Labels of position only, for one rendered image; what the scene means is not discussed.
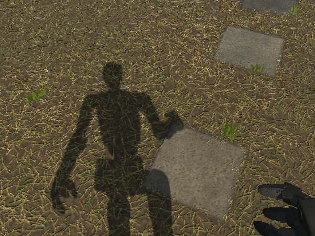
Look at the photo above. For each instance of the robot right hand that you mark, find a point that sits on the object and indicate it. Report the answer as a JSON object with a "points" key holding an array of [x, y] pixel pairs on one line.
{"points": [[301, 219]]}

